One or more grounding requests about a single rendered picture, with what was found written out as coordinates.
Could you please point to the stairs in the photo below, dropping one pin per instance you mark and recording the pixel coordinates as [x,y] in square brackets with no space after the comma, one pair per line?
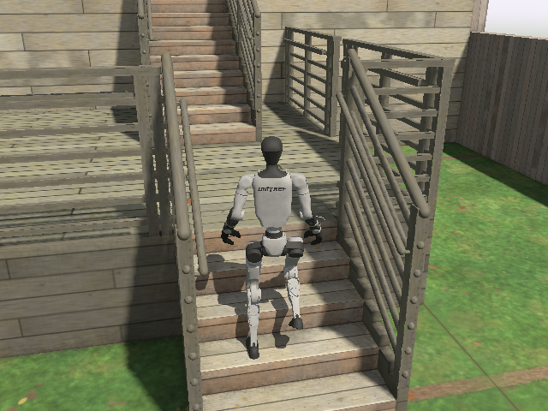
[198,37]
[329,365]

